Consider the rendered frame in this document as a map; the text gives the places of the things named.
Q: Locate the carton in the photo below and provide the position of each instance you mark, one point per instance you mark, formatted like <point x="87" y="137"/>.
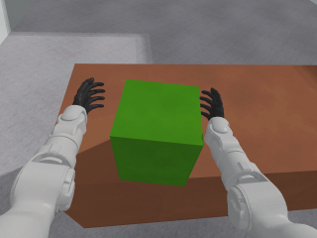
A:
<point x="157" y="133"/>

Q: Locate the robot left upper arm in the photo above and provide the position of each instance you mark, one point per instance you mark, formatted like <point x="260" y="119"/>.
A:
<point x="42" y="191"/>

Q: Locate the robot right hand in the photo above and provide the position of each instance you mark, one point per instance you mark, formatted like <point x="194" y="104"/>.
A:
<point x="216" y="109"/>

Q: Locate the pedestal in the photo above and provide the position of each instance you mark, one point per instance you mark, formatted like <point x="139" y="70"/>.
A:
<point x="271" y="110"/>

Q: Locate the robot left hand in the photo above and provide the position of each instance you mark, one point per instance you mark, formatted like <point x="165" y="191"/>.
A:
<point x="82" y="97"/>

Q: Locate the robot right upper arm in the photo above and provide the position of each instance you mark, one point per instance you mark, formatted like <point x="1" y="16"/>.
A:
<point x="259" y="209"/>

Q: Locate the robot right forearm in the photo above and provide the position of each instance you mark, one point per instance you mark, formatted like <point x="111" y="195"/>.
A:
<point x="231" y="160"/>

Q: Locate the robot left forearm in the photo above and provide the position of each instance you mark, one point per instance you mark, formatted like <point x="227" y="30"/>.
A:
<point x="63" y="143"/>

